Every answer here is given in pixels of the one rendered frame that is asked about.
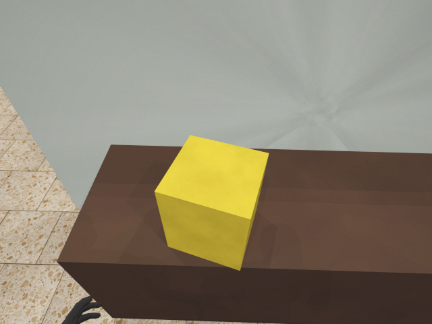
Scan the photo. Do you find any carton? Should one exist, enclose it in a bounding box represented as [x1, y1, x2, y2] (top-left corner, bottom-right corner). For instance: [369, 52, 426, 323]
[155, 135, 269, 271]

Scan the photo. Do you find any pedestal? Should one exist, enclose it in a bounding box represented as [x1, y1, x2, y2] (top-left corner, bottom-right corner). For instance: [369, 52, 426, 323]
[57, 144, 432, 324]

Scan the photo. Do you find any left robot hand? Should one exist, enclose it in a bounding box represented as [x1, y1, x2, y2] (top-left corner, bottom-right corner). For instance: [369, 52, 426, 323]
[62, 296, 102, 324]

